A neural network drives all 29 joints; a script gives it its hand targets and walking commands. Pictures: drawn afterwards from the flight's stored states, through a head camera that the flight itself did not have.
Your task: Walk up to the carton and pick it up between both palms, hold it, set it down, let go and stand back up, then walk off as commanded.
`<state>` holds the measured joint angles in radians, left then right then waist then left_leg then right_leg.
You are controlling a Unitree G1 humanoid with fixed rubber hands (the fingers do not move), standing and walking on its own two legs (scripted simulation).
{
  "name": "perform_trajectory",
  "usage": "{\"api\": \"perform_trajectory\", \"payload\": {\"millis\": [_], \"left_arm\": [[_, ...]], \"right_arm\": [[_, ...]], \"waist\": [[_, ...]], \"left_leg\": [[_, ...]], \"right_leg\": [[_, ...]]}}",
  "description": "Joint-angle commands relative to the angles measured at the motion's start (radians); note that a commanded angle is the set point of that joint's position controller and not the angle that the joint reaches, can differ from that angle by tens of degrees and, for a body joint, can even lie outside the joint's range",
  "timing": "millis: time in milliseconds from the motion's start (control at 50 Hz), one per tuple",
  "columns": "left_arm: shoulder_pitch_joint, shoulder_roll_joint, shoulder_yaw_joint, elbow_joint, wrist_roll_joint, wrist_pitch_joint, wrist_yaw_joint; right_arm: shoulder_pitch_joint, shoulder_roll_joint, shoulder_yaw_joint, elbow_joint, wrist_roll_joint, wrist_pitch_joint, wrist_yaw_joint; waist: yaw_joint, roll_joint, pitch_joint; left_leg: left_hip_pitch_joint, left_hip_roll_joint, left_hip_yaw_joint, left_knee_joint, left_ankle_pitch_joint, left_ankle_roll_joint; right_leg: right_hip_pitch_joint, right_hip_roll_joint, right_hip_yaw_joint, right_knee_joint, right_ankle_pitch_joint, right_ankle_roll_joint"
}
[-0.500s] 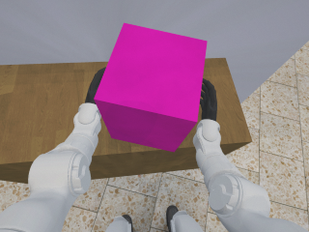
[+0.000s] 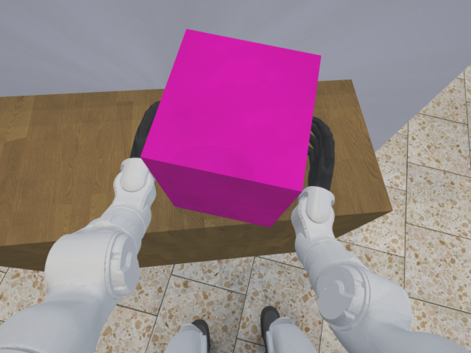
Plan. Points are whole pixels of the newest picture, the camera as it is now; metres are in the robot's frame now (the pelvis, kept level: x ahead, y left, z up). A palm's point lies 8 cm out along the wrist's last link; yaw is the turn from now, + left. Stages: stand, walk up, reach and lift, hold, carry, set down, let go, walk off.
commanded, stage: reach and lift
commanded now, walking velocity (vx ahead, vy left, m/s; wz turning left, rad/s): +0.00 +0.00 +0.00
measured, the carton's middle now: (235, 144) +0.46 -0.01 -0.01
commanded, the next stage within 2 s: none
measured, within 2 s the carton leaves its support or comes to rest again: leaves its support in 0.86 s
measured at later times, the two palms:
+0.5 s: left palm (150, 152) +0.44 +0.13 -0.01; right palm (320, 177) +0.39 -0.15 -0.01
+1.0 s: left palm (146, 167) +0.41 +0.13 +0.01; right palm (328, 183) +0.37 -0.15 +0.01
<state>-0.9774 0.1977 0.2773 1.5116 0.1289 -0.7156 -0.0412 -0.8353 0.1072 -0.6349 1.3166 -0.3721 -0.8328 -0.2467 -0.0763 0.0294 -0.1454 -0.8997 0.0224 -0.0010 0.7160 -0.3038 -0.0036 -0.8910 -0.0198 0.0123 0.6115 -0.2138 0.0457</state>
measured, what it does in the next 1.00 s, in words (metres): stands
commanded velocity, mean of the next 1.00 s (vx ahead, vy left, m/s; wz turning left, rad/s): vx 0.00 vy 0.00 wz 0.00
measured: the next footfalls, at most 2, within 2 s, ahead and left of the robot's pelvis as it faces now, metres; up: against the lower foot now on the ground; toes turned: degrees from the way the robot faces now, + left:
none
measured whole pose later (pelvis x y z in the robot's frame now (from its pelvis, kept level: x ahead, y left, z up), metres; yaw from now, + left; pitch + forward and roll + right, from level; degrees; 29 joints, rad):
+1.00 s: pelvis -0.01 -0.01 +0.00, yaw +0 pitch +28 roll -2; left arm -0.83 0.16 -0.06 1.50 -0.15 -0.53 0.06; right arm -0.71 0.08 -0.23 1.24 0.00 -0.50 -0.26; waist -0.07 0.05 -0.34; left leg -0.90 0.03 0.00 0.69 -0.28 -0.01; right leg -0.89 -0.01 0.01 0.58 -0.18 0.04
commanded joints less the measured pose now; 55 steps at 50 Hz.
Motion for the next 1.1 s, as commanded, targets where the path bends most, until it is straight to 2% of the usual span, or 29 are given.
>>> {"api": "perform_trajectory", "payload": {"millis": [0,160,420,560,620,660,700,720,760,780,840,880,900,940,980,1020,1040,1060,1080], "left_arm": [[-0.420,-0.626,-0.203,0.047,0.149,-0.042,-0.041],[-0.377,-0.643,-0.248,0.031,0.117,-0.036,-0.045],[-0.330,-0.639,-0.301,0.012,0.043,-0.013,-0.046],[-0.333,-0.642,-0.342,-0.067,-0.002,0.001,-0.042],[-0.355,-0.659,-0.376,-0.099,-0.032,0.011,-0.039],[-0.344,-0.672,-0.391,-0.131,-0.045,0.015,-0.037],[-0.367,-0.697,-0.416,-0.166,-0.067,0.022,-0.035],[-0.364,-0.709,-0.426,-0.170,-0.074,0.025,-0.033],[-0.390,-0.730,-0.464,-0.217,-0.100,0.034,-0.029],[-0.384,-0.749,-0.476,-0.241,-0.118,0.038,-0.023],[-0.411,-0.786,-0.519,-0.300,-0.156,0.060,-0.017],[-0.438,-0.812,-0.562,-0.374,-0.184,0.069,-0.012],[-0.459,-0.833,-0.590,-0.411,-0.200,0.078,-0.008],[-0.493,-0.873,-0.644,-0.506,-0.235,0.099,-0.001],[-0.544,-0.889,-0.677,-0.598,-0.259,0.118,0.012],[-0.595,-0.902,-0.705,-0.646,-0.286,0.159,0.016],[-0.618,-0.909,-0.719,-0.698,-0.291,0.169,0.020],[-0.641,-0.912,-0.722,-0.712,-0.295,0.186,0.025],[-0.665,-0.923,-0.737,-0.745,-0.311,0.202,0.027]], "right_arm": [[-0.366,0.441,0.318,0.276,-0.202,-0.048,0.211],[-0.348,0.438,0.359,0.295,-0.177,-0.043,0.205],[-0.341,0.452,0.438,0.275,-0.133,0.003,0.198],[-0.328,0.472,0.496,0.231,-0.088,0.053,0.195],[-0.339,0.487,0.535,0.180,-0.054,0.073,0.194],[-0.324,0.507,0.581,0.139,-0.029,0.088,0.194],[-0.340,0.520,0.610,0.096,0.004,0.107,0.193],[-0.351,0.530,0.630,0.077,0.009,0.113,0.193],[-0.348,0.550,0.651,0.045,0.031,0.145,0.189],[-0.358,0.550,0.680,0.002,0.049,0.156,0.194],[-0.375,0.585,0.731,-0.099,0.099,0.211,0.193],[-0.385,0.622,0.802,-0.193,0.145,0.251,0.190],[-0.397,0.639,0.834,-0.240,0.166,0.275,0.190],[-0.422,0.693,0.905,-0.381,0.223,0.325,0.180],[-0.453,0.704,0.961,-0.485,0.256,0.381,0.184],[-0.474,0.709,0.997,-0.573,0.299,0.443,0.178],[-0.467,0.708,1.008,-0.589,0.321,0.467,0.181],[-0.481,0.704,1.011,-0.601,0.336,0.490,0.181],[-0.494,0.696,1.013,-0.631,0.344,0.512,0.183]], "waist": [[0.037,0.180,-0.792],[0.030,0.180,-0.801],[0.040,0.166,-0.850],[0.041,0.170,-0.890],[0.034,0.178,-0.899],[0.045,0.184,-0.912],[0.035,0.182,-0.913],[0.042,0.179,-0.922],[0.027,0.186,-0.936],[0.026,0.184,-0.956],[0.018,0.171,-0.977],[0.025,0.169,-0.989],[0.014,0.175,-0.989],[0.007,0.174,-1.004],[0.004,0.179,-1.007],[0.005,0.173,-0.973],[0.000,0.189,-0.978],[0.008,0.196,-0.965],[0.000,0.181,-0.966]], "left_leg": [[0.665,0.038,0.039,0.010,0.828,-0.134],[0.686,0.036,0.034,0.008,0.885,-0.138],[0.645,0.016,0.050,0.008,0.841,-0.127],[0.629,0.005,0.050,0.015,0.820,-0.122],[0.640,0.002,0.040,0.018,0.814,-0.122],[0.643,0.000,0.041,0.018,0.814,-0.118],[0.653,0.002,0.025,0.018,0.818,-0.121],[0.657,0.000,0.025,0.020,0.811,-0.121],[0.652,-0.006,0.020,0.020,0.790,-0.120],[0.680,-0.001,0.010,0.020,0.812,-0.122],[0.669,-0.007,0.001,0.024,0.772,-0.115],[0.673,-0.015,-0.004,0.015,0.765,-0.110],[0.682,-0.014,-0.012,0.011,0.761,-0.112],[0.687,-0.023,-0.024,0.014,0.741,-0.108],[0.722,-0.018,-0.039,0.007,0.721,-0.106],[0.705,-0.025,-0.044,-0.017,0.626,-0.096],[0.726,-0.024,-0.052,-0.031,0.609,-0.098],[0.727,-0.023,-0.057,-0.042,0.585,-0.100],[0.732,-0.024,-0.063,-0.056,0.534,-0.097]], "right_leg": [[0.170,0.124,-0.167,-0.114,0.310,-0.089],[0.173,0.135,-0.165,-0.126,0.345,-0.085],[0.219,0.142,-0.147,-0.104,0.380,-0.074],[0.240,0.145,-0.141,-0.077,0.391,-0.070],[0.250,0.146,-0.134,-0.078,0.395,-0.072],[0.279,0.147,-0.126,-0.072,0.412,-0.067],[0.284,0.150,-0.126,-0.074,0.407,-0.064],[0.291,0.151,-0.122,-0.073,0.409,-0.063],[0.302,0.153,-0.123,-0.069,0.403,-0.064],[0.306,0.161,-0.125,-0.071,0.401,-0.063],[0.353,0.163,-0.109,-0.064,0.405,-0.063],[0.414,0.164,-0.096,-0.057,0.436,-0.059],[0.424,0.166,-0.092,-0.053,0.436,-0.058],[0.472,0.171,-0.075,-0.054,0.448,-0.058],[0.464,0.173,-0.064,-0.055,0.393,-0.054],[0.487,0.168,-0.046,-0.068,0.333,-0.051],[0.480,0.165,-0.043,-0.073,0.316,-0.051],[0.478,0.161,-0.035,-0.075,0.291,-0.048],[0.476,0.159,-0.036,-0.091,0.251,-0.049]]}}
